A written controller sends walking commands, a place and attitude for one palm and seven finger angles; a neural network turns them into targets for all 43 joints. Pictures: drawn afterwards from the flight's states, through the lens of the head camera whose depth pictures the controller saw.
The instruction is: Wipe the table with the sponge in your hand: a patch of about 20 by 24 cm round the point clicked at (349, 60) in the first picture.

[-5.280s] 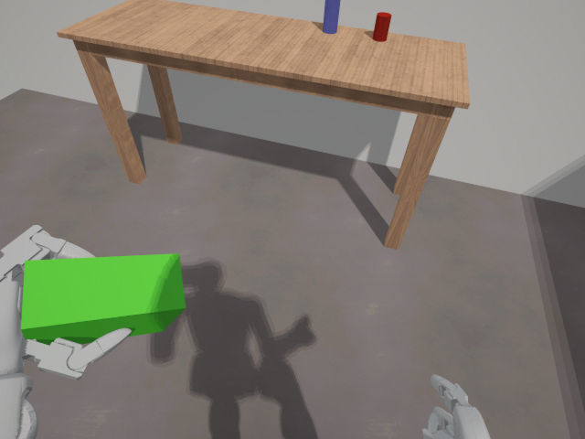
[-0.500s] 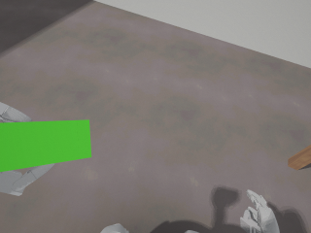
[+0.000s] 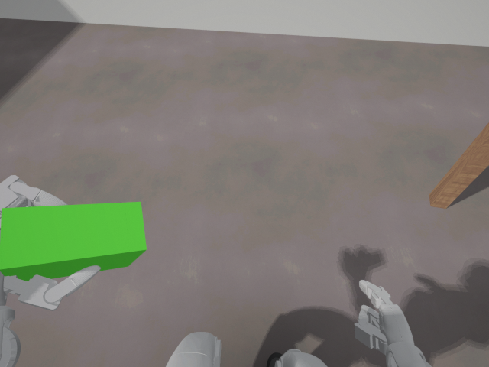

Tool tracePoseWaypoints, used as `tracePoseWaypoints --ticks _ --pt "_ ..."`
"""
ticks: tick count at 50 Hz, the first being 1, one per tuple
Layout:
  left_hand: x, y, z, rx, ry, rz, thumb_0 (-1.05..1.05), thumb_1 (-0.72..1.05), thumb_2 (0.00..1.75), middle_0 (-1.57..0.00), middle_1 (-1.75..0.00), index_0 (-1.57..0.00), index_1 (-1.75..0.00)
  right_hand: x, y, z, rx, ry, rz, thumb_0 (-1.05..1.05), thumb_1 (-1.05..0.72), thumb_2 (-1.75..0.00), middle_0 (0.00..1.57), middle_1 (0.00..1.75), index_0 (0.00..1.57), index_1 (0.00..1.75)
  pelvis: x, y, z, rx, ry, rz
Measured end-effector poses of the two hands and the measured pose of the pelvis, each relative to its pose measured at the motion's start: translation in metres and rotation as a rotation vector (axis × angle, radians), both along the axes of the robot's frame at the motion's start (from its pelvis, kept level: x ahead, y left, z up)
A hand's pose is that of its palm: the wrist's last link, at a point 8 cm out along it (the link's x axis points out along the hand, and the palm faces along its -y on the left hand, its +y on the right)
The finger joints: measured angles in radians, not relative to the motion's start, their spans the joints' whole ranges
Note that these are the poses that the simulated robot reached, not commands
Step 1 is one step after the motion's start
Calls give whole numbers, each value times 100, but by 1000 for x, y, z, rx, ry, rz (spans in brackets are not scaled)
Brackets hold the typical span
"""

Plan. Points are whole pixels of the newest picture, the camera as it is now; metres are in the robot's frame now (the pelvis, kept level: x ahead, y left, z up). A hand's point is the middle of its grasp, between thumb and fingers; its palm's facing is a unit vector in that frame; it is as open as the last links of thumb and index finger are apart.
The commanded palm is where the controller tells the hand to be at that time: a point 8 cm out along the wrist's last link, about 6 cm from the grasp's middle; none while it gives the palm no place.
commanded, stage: turn to face it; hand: left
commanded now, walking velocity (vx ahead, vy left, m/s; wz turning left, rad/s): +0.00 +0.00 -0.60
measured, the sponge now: (98, 240) +0.24 +0.19 +0.14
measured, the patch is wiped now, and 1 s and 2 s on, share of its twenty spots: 0.00 0.00 0.00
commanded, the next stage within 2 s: none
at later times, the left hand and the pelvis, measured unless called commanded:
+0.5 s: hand (92, 278) +0.19 +0.16 +0.18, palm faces +0.16 -0.90 -0.42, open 10.2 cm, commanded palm +0.14 +0.22 +0.19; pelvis -0.09 -0.01 +0.00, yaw -16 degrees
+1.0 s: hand out of the picture +0.12 -0.01 +0.19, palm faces -0.23 -0.80 -0.55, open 10.2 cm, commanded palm +0.10 +0.08 +0.19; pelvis -0.19 -0.06 +0.00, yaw -35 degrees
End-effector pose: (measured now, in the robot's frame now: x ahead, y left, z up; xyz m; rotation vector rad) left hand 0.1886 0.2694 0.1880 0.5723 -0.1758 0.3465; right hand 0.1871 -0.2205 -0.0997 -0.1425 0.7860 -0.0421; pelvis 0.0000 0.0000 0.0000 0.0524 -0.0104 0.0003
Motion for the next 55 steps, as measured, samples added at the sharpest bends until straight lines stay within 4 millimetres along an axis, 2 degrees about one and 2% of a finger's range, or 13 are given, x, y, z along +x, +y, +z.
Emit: tracePoseWaypoints --ticks 5,10,15,20,24,27,33,37,39,41,45,50,55 --pt "4 -30 14 30 -18 -129 -1 -50 100 -72 -136 -73 -136 -39 -56 12 -89 39 -121 1 -91 -90 19 30 20 29 -9 -11 5 10 17 -46" --pt "-2 -40 38 87 -105 -186 -1 -50 100 -72 -136 -73 -136 -77 -85 19 -116 59 -210 1 -91 -90 19 30 20 29 -19 -16 8 14 27 -107" --pt "-10 -39 36 52 -118 -172 -1 -50 100 -71 -136 -73 -136 -109 -85 20 -88 55 -262 1 -91 -90 19 30 20 29 -34 -16 10 22 32 -164" --pt "-21 -44 15 -38 -85 -185 -1 -50 100 -71 -136 -73 -136 -138 -70 21 -59 59 -269 1 -91 -90 19 30 20 29 -54 -12 10 27 41 -216" --pt "-28 -55 4 -74 -95 -271 -1 -50 100 -71 -136 -73 -136 -166 -57 22 -62 61 -271 1 -91 -90 19 30 20 29 -79 -9 5 12 47 -265" --pt "-32 -68 8 -28 -119 -349 -1 -50 100 -71 -136 -73 -136 -188 -49 23 -54 33 -287 1 -91 -90 20 30 20 30 -101 -10 3 4 5 -292" --pt "-48 -97 27 14 -129 -416 -1 -50 100 -71 -136 -73 -136 -236 -45 16 50 16 -393 1 -90 -90 20 30 21 30 -119 -20 7 -61 11 -399" --pt "-49 -131 20 42 -116 -452 -1 -50 100 -71 -136 -73 -136 -275 -60 2 75 23 -442 1 -90 -90 20 30 21 30 -138 -42 0 -76 23 -461" --pt "-49 -156 10 44 -121 -480 -1 -50 100 -71 -136 -73 -136 -296 -75 -11 73 30 -457 1 -90 -90 20 30 21 30 -151 -54 -10 -82 19 -472" --pt "-49 -179 1 14 -108 -519 -1 -50 100 -71 -137 -73 -136 -319 -91 -19 47 71 -480 1 -90 -90 20 30 21 30 -163 -59 -11 -87 12 -471" --pt "-58 -211 0 5 -58 -638 -1 -50 100 -71 -137 -73 -136 -363 -123 -10 -16 130 -588 1 -90 -90 20 30 21 30 -181 -60 -4 -49 16 -537" --pt "-76 -226 20 75 -96 -784 -1 -50 100 -71 -137 -73 -136 -402 -144 18 -99 116 -693 1 -91 -90 19 30 20 29 -193 -60 1 -42 33 -603" --pt "-83 -216 29 65 -208 -814 -1 -50 100 -71 -137 -73 -136 -423 -143 34 -162 82 -744 1 -91 -90 19 30 20 29 -199 -54 -4 -41 29 -663"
